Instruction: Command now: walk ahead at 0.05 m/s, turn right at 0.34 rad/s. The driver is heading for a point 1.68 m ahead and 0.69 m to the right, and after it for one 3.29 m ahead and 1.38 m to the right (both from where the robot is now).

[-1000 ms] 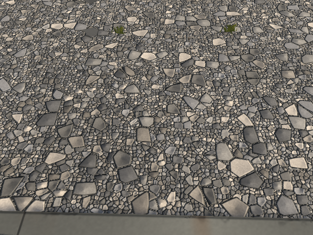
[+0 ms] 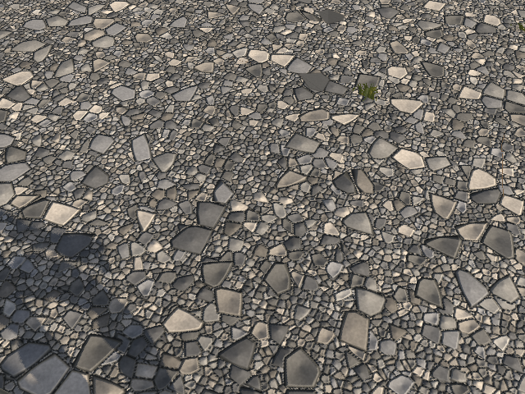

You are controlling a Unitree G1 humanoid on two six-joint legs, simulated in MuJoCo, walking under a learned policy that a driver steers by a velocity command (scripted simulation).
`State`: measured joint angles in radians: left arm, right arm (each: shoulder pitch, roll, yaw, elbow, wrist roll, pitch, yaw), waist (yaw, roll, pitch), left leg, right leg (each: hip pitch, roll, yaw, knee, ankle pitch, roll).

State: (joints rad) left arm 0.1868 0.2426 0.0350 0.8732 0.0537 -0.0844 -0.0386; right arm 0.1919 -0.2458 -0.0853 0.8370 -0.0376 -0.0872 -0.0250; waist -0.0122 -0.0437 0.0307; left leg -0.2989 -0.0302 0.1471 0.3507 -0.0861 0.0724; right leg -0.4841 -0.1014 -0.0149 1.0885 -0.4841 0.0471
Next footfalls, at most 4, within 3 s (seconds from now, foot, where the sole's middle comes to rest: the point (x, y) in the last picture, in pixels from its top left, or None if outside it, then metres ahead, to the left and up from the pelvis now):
0.22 right None -0.02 -0.13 -0.78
0.86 left None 0.04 0.10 -0.78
1.18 right None -0.11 -0.10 -0.78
1.80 left None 0.14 -0.01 -0.78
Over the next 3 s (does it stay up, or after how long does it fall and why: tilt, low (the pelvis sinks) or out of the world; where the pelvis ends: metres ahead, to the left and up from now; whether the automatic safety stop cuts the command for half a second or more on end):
stays up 0.62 -0.36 -0.15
